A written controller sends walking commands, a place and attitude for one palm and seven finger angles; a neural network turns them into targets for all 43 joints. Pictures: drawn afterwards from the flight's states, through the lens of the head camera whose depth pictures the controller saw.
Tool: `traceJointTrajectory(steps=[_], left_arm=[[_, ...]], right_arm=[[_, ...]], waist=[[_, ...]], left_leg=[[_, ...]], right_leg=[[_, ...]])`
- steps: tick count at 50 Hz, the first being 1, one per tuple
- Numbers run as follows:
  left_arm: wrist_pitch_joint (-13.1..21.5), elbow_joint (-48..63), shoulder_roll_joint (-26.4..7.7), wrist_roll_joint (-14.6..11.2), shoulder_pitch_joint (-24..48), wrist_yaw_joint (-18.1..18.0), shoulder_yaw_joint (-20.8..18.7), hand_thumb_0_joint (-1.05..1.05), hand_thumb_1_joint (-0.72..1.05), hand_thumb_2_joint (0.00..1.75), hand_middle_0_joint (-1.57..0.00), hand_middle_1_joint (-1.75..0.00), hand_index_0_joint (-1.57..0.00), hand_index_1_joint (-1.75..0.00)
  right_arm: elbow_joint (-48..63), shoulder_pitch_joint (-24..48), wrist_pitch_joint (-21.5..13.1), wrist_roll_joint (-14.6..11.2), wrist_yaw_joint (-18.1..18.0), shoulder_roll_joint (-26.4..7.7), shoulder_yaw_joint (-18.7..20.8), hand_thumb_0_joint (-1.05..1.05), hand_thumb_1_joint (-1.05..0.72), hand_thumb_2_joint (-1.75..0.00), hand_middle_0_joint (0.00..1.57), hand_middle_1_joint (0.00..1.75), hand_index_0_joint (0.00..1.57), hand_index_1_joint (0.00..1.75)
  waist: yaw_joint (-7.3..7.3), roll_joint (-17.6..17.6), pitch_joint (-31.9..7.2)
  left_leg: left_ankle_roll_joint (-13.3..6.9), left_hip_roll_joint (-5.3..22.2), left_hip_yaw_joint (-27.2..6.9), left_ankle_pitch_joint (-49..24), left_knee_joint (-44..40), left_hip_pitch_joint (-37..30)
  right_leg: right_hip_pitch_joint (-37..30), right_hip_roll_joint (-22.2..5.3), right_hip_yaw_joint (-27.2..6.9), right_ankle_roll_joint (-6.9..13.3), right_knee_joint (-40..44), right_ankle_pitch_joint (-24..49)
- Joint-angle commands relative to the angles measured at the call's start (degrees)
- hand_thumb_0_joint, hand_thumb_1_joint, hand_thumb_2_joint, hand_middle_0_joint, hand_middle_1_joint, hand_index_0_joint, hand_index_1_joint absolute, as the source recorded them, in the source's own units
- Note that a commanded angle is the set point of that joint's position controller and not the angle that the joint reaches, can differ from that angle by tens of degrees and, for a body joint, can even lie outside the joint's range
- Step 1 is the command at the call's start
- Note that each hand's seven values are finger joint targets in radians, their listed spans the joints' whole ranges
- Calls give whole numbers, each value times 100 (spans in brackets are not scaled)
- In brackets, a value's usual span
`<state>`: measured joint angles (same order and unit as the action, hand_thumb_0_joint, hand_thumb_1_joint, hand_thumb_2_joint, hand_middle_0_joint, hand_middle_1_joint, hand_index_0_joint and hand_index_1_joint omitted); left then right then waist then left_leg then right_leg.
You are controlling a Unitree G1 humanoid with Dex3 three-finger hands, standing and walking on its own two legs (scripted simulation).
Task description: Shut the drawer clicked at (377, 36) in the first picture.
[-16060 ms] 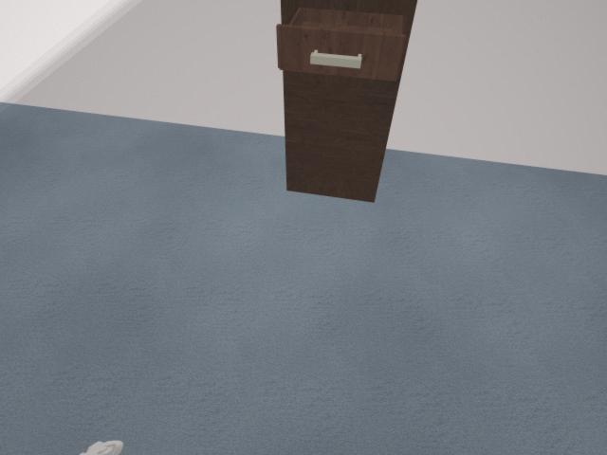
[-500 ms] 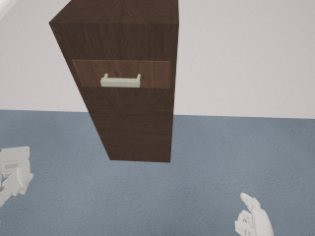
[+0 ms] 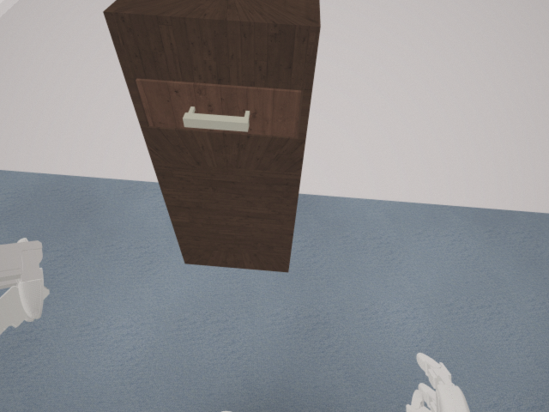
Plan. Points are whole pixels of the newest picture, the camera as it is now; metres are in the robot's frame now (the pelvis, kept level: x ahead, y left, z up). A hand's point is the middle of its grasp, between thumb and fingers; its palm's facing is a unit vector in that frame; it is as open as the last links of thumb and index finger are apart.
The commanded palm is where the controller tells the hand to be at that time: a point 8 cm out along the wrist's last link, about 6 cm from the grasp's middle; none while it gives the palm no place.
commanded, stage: step back with the hand held close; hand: left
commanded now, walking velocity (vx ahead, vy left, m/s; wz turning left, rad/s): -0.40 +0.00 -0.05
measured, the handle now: (218, 117) +0.75 +0.16 +0.01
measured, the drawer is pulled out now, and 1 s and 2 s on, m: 0.00 0.00 0.00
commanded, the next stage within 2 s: stop stepping back and stand still in 0.34 s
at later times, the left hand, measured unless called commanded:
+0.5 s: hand out of the picture +0.10 +0.23 +0.18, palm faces +0.33 -0.85 -0.41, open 3.2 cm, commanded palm +0.04 +0.27 +0.19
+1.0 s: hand out of the picture +0.02 +0.21 +0.18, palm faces +0.30 -0.84 -0.46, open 3.2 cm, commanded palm -0.03 +0.26 +0.19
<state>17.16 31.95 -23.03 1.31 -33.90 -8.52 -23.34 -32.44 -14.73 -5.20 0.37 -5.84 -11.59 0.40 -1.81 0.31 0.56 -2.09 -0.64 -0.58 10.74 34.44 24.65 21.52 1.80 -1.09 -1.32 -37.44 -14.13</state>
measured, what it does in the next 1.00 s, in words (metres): walks backwards: right foot, then left foot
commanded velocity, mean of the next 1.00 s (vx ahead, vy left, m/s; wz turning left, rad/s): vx -0.05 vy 0.02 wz -0.02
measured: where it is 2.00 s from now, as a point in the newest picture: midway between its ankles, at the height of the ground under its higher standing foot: outside the picture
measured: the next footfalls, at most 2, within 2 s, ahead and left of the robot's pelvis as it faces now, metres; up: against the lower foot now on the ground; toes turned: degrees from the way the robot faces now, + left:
right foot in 0.56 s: -0.17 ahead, -0.12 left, +0.00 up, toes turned -6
left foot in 0.72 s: -0.09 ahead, +0.12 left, +0.00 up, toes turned -1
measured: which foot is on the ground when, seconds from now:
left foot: down 0.00-0.56, up 0.58-0.70, down 0.72-1.00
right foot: down 0.00-0.26, up 0.28-0.54, down 0.56-1.00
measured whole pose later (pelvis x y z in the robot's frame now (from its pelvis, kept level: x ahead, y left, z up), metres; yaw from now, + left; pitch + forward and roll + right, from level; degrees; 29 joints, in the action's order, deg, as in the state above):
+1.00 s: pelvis -0.18 -0.01 +0.01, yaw -4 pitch +0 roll +0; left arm 13.7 32.2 -22.3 -1.0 -37.7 -8.3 -20.6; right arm -37.0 -16.3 -6.5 0.9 -4.7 -11.9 -0.4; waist -1.3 -1.3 -2.5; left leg -0.2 -0.4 0.4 17.9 42.9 24.3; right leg 12.1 0.6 2.2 2.3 -30.2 -18.2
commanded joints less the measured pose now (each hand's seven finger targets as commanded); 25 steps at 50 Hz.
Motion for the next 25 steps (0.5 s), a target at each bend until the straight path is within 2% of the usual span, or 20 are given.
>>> traceJointTrajectory(steps=[1, 2, 3, 4, 6, 7, 8, 9, 10, 11, 12, 13, 14, 15, 16, 17, 18, 22, 24, 25], left_arm=[[438, 1278, -784, -197, -160, -8, -620, 0, 90, 90, -140, -160, -140, -160], [466, 1348, -897, -217, -84, 5, -690, 0, 90, 90, -140, -160, -140, -160], [433, 1295, -874, -273, -151, 7, -614, 0, 90, 90, -140, -160, -140, -160], [396, 1307, -924, -310, -178, 0, -605, 0, 90, 90, -140, -160, -140, -160], [336, 1305, -1062, -358, -160, -64, -688, 0, 90, 90, -140, -160, -140, -160], [284, 1360, -1069, -382, -162, -102, -718, 0, 90, 90, -140, -160, -140, -160], [219, 1338, -1042, -367, -175, -121, -731, 0, 90, 90, -140, -160, -140, -160], [173, 1310, -1018, -358, -148, -122, -738, 0, 90, 90, -140, -160, -140, -160], [149, 1340, -995, -349, -124, -110, -701, 0, 90, 90, -140, -160, -140, -160], [174, 1431, -955, -347, -108, -93, -663, 0, 90, 90, -140, -160, -140, -160], [241, 1607, -993, -282, 13, -64, -641, 0, 90, 90, -140, -160, -140, -160], [334, 1364, -1033, -256, -230, -14, -778, 0, 90, 90, -140, -160, -140, -160], [345, 1498, -1006, -248, -155, -10, -793, 0, 90, 90, -140, -160, -140, -160], [343, 1667, -895, -269, -49, -26, -666, 0, 90, 90, -140, -160, -140, -160], [316, 1609, -828, -314, -135, -54, -602, 0, 90, 90, -140, -160, -140, -160], [290, 1674, -696, -341, -128, -55, -436, 0, 90, 90, -140, -160, -140, -160], [237, 1586, -618, -354, -198, -60, -306, 0, 90, 90, -140, -160, -140, -160], [46, 1625, -677, -390, 136, -82, -197, 0, 90, 90, -140, -160, -140, -160], [-58, 1588, -726, -428, -49, -74, -236, 0, 90, 90, -140, -160, -140, -160], [-78, 1641, -819, -448, -180, -67, -329, 0, 90, 90, -140, -160, -140, -160]], right_arm=[[840, 761, -421, 31, 62, -793, 294, 0, -90, -90, 20, 30, 20, 30], [772, 789, -414, 91, 80, -792, 291, 0, -90, -90, 20, 30, 20, 30], [721, 757, -387, 40, 111, -702, 297, 0, -90, -90, 20, 30, 20, 30], [714, 739, -348, 13, 135, -673, 334, 0, -90, -90, 20, 30, 20, 30], [692, 773, -222, -40, 148, -610, 372, 0, -90, -90, 20, 30, 20, 30], [672, 785, -166, -38, 148, -613, 386, 0, -90, -90, 20, 30, 20, 30], [683, 844, -91, -18, 140, -548, 341, 0, -90, -90, 20, 30, 20, 30], [680, 865, -35, 2, 123, -504, 292, 0, -90, -90, 20, 30, 20, 30], [675, 877, -2, 4, 93, -521, 260, 0, -90, -90, 20, 30, 20, 30], [680, 959, -14, 12, 40, -670, 288, 0, -90, -90, 20, 30, 20, 30], [779, 1089, -79, 22, -11, -784, 340, 0, -90, -90, 20, 30, 20, 30], [748, 944, -197, 39, 6, -763, 376, 0, -90, -90, 20, 30, 20, 30], [784, 858, -304, 149, 21, -750, 383, 0, -90, -90, 20, 30, 20, 30], [688, 729, -385, 152, 52, -665, 382, 0, -90, -90, 20, 30, 20, 30], [598, 660, -461, 130, 90, -671, 394, 0, -90, -90, 20, 30, 20, 30], [573, 697, -517, 109, 124, -684, 384, 0, -90, -90, 20, 30, 20, 30], [509, 689, -574, 96, 161, -686, 356, 0, -90, -90, 20, 30, 20, 30], [395, 770, -637, 151, 200, -690, 276, 0, -90, -90, 20, 30, 20, 30], [505, 757, -601, 117, 225, -672, 227, 0, -90, -90, 20, 30, 20, 30], [567, 790, -555, 102, 221, -671, 210, 0, -90, -90, 20, 30, 20, 30]], waist=[[150, 164, -501], [128, 184, -713], [130, -31, -1074], [129, -359, -1328], [148, -888, -1230], [150, -902, -1179], [137, -890, -978], [119, -929, -796], [69, -690, -621], [79, 201, -533], [164, 1137, -640], [164, 1582, -1065], [168, 1667, -976], [132, 1104, -886], [181, 691, -952], [227, 736, -1057], [220, 870, -1015], [158, 1242, -883], [187, 1336, -1008], [217, 1351, -1002]], left_leg=[[-279, 686, -717, 507, -1160, 933], [-146, 539, -510, 46, -879, 517], [5, 358, -226, -457, -446, -123], [116, 185, -42, -411, -32, -523], [254, -118, 53, 734, 901, -760], [255, -148, -54, 923, 1363, -776], [234, -50, -149, 990, 1292, -708], [200, 71, -248, 966, 668, -685], [143, 123, -242, 533, -346, -851], [-18, 408, -540, -196, -1203, -754], [-222, 1122, -1216, -580, -1816, -97], [-532, 1730, -1761, 305, -2451, 551], [-805, 2069, -2197, 891, -2701, 844], [-888, 2083, -2076, 306, -2356, 335], [-875, 1958, -1692, -596, -1967, -441], [-768, 1801, -1379, -1185, -1787, -938], [-687, 1704, -1230, -1288, -1884, -1151], [-521, 1542, -1046, -203, -2411, -1131], [-220, 1190, -690, 877, -2592, -1212], [-23, 952, -481, 1247, -2485, -1046]], right_leg=[[-1415, -214, -628, 185, 440, 1800], [-1192, -473, -850, 247, 623, 2206], [-890, -736, -1074, 322, 886, 2466], [-677, -1010, -1259, 421, 1213, 2385], [14, -1545, -1543, 759, 1928, 1332], [266, -1701, -1648, 929, 2061, 1160], [327, -1711, -1530, 966, 2003, 1380], [284, -1563, -1252, 845, 1810, 1488], [351, -1198, -921, 561, 1499, 1262], [273, -560, -526, 243, 1009, 809], [-438, 5, -73, 22, 77, 496], [-1215, 314, -1, -7, -1265, -613], [-992, 364, -216, 9, -2344, -1138], [-379, 249, -410, 54, -2558, -1260], [118, 137, -412, 59, -2260, -1396], [261, 88, -263, 44, -1916, -1440], [293, 94, -114, 22, -1744, -1492], [-198, 161, 166, 55, -716, -1636], [-719, 253, 493, 162, 396, -1632], [-1105, 287, 652, 235, 1253, -1293]])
